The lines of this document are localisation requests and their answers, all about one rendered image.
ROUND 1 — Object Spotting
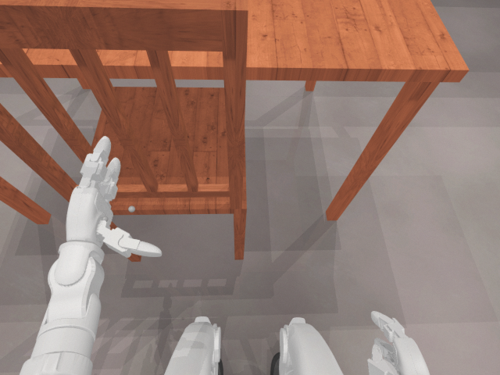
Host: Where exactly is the robot thigh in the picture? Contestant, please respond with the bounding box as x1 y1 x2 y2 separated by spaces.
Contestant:
280 323 343 375
164 322 221 375

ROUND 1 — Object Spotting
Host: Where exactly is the chair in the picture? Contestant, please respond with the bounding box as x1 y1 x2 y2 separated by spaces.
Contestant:
0 0 248 262

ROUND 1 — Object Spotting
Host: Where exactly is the table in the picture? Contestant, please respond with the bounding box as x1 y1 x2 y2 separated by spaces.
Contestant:
0 0 469 224

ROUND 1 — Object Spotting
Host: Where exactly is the robot right thigh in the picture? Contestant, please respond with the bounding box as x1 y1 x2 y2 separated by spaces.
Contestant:
280 323 343 375

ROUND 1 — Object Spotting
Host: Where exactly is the robot left forearm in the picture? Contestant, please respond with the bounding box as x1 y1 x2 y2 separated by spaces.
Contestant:
20 240 105 375

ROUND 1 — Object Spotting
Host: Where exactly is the right robot hand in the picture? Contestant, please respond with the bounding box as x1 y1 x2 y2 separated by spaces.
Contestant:
367 311 430 375

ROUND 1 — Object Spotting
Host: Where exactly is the robot left thigh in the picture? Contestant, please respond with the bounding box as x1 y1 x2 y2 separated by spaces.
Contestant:
164 322 221 375

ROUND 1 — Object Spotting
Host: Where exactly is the left robot hand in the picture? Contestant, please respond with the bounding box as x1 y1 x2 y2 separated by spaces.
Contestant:
66 136 162 258

